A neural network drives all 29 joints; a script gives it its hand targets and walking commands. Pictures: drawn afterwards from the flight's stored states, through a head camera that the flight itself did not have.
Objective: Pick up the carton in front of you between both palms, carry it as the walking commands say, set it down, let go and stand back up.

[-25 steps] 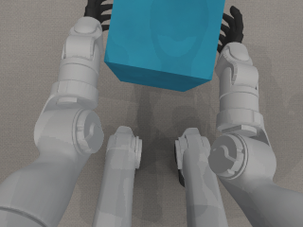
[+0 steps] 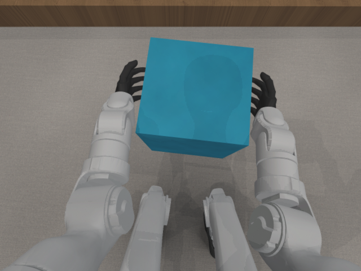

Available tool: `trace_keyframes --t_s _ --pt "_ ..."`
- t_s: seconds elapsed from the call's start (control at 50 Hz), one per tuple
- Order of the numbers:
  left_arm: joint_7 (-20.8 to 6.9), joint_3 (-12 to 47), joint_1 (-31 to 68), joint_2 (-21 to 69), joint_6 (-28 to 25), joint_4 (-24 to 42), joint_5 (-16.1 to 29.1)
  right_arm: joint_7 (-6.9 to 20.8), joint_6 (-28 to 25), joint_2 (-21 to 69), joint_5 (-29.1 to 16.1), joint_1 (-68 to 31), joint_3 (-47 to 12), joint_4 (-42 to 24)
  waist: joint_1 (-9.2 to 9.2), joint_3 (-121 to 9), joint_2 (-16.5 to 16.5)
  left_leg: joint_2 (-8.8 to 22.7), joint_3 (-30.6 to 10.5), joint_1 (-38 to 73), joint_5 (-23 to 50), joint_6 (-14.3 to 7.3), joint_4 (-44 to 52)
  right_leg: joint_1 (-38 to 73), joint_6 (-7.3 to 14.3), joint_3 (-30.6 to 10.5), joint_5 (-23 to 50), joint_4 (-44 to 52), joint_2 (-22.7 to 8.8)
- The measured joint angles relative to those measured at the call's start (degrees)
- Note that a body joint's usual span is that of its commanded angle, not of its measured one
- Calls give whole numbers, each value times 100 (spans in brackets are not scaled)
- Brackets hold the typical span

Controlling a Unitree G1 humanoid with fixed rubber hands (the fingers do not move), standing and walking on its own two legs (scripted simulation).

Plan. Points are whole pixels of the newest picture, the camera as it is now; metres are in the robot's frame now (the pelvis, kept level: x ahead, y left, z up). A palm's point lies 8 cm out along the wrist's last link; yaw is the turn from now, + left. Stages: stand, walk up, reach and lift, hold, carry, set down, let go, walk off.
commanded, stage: reach and lift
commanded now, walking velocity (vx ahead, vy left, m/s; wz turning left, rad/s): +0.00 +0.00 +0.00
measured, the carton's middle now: (193, 109) +0.47 +0.00 -0.12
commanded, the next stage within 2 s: hold in 1.92 s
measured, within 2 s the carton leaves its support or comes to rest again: neither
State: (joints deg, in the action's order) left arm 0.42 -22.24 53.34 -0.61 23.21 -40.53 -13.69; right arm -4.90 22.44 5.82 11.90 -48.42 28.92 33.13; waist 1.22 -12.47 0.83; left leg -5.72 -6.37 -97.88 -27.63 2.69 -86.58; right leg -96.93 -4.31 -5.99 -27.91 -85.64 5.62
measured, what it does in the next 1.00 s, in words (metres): rises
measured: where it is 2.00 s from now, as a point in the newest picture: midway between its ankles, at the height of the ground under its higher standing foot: (182, 239)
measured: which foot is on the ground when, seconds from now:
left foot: down 0.00-1.00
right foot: down 0.00-1.00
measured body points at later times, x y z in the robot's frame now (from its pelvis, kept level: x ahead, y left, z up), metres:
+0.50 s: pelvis +0.05 -0.01 +0.13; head +0.15 +0.00 +0.57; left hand +0.42 +0.15 +0.10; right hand +0.41 -0.16 +0.10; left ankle +0.08 +0.13 -0.54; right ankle +0.09 -0.14 -0.54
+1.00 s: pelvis +0.07 -0.01 +0.20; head +0.03 -0.01 +0.65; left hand +0.37 +0.15 +0.22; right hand +0.38 -0.16 +0.22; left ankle +0.08 +0.13 -0.54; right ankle +0.09 -0.14 -0.54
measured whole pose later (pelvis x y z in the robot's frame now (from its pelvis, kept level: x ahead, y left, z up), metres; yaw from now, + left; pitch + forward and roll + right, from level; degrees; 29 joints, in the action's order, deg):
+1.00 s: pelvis +0.07 -0.01 +0.20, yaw +1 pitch -2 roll +0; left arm 0.3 -15.4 15.6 8.8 34.6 -23.1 -16.1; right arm -0.8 33.9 9.0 16.0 -16.3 15.8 23.7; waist -0.1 -4.2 0.2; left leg -2.2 -8.2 -11.5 -12.9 1.2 -26.1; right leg -11.5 -0.9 -8.2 -13.3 -26.6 2.4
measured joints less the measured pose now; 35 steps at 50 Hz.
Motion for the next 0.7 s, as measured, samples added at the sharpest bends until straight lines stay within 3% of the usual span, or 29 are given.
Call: trace_keyframes --t_s 0.44,0.7 --pt "38 181 -2128 588 -255 566 30 131 -261 268 25 1863 -564 -150 -57 85 -22 113 -109 3649 463 -72 2666 3596 190 -136 460 2592 -120" --pt "36 477 -3354 809 86 1136 39 195 106 376 82 2946 -1020 -551 -88 354 -43 241 -177 6378 984 -120 4652 6301 295 -196 974 4537 -233"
